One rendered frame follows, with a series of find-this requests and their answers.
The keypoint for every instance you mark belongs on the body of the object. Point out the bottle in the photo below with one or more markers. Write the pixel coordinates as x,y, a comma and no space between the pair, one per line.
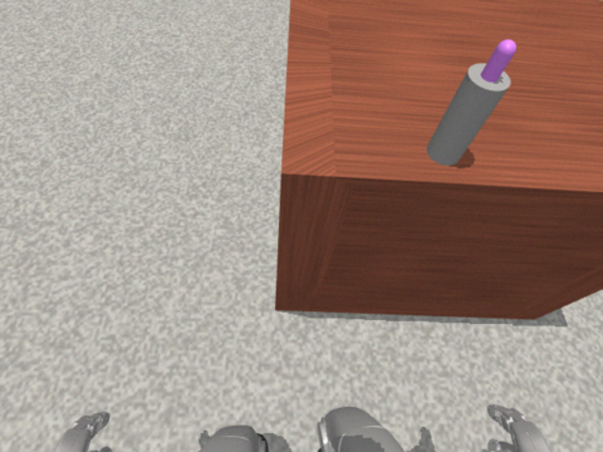
475,99

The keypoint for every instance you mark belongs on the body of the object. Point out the right robot hand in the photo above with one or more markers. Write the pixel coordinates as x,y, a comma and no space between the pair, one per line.
526,436

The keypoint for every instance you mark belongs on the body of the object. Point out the left robot hand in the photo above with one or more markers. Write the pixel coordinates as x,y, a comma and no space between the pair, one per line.
84,429

